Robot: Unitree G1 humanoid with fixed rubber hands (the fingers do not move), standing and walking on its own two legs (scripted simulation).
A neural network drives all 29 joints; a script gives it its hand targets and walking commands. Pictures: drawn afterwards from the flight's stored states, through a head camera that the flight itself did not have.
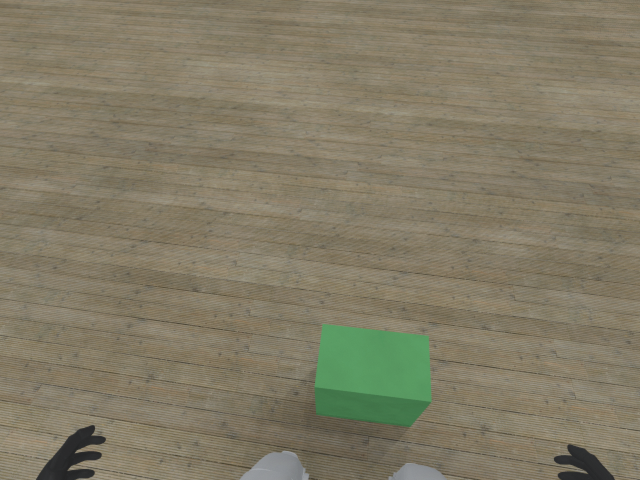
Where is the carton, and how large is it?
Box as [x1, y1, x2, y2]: [314, 324, 431, 426]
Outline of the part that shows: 323,324 314,387 316,414 410,426 431,401 428,336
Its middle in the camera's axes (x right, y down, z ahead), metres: +0.13 +0.37 +1.06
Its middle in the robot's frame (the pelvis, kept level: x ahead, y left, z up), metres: +0.42 -0.09 -0.60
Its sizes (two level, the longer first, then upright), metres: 0.270 0.160 0.276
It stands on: the floor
